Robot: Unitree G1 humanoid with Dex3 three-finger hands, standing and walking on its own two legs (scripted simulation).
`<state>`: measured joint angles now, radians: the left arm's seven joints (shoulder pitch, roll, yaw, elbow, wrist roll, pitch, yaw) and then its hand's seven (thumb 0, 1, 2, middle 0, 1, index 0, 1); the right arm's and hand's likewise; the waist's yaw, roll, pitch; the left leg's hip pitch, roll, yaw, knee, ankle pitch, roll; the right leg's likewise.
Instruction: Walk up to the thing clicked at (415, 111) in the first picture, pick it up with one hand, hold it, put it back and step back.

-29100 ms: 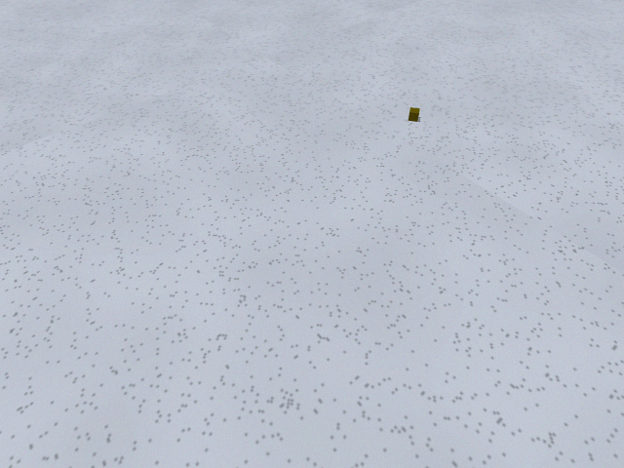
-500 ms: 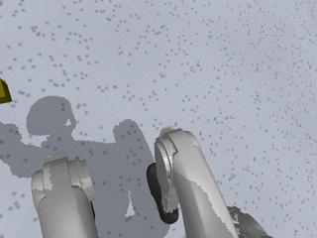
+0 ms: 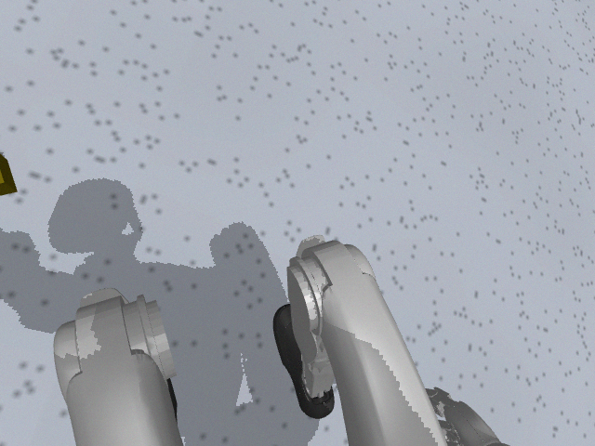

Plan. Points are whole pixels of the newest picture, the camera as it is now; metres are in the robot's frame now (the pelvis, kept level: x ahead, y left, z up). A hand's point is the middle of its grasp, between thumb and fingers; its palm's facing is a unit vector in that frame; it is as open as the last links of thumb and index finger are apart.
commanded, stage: rise first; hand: left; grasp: from above
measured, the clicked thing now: out of the picture +0.50 +0.34 -0.30
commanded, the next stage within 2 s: approach in 1.18 s
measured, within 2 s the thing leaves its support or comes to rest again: neither
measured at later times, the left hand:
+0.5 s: hand out of the picture +0.47 +0.37 -0.17, palm faces -0.44 -0.11 -0.89, open 12.7 cm
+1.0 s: hand out of the picture +0.47 +0.37 -0.17, palm faces -0.45 -0.10 -0.88, open 12.9 cm
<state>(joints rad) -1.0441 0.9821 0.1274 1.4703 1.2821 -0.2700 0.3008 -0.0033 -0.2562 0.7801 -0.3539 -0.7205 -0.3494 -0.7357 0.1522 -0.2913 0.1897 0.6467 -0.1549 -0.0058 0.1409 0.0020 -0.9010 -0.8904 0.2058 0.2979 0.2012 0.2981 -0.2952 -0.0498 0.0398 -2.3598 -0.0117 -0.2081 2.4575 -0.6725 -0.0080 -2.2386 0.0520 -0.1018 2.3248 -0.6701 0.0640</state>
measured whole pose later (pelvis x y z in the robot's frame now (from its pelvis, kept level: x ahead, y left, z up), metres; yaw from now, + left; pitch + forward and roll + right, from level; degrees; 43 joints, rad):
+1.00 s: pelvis +0.00 +0.00 +0.00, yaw +0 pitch +32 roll -13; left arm -1.05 0.98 0.11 1.46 1.29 -0.27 0.29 0.00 -0.31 0.83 -0.32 -0.74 -0.31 -0.76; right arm 0.16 -0.30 0.19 0.64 -0.15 0.00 0.14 0.00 -0.90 -0.89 0.21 0.30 0.20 0.30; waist -0.29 -0.04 0.03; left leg -2.37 -0.01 -0.20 2.46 -0.67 0.00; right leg -2.24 0.05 -0.10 2.32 -0.67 0.06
